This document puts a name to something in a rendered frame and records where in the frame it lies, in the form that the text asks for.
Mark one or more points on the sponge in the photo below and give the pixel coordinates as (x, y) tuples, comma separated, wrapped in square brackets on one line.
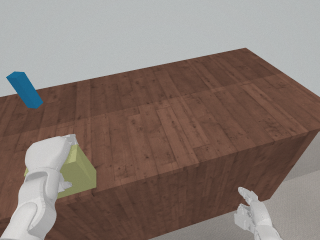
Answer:
[(78, 170)]

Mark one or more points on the left robot hand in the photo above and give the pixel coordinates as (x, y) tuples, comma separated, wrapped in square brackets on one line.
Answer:
[(51, 153)]

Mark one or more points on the right robot hand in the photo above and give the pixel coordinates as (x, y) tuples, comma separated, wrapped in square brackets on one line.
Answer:
[(248, 218)]

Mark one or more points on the right robot forearm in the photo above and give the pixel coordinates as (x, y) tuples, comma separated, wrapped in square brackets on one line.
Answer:
[(265, 232)]

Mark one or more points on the left robot forearm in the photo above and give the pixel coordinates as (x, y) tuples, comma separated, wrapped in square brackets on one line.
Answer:
[(35, 214)]

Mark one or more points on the table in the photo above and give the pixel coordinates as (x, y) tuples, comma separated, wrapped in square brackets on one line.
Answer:
[(171, 144)]

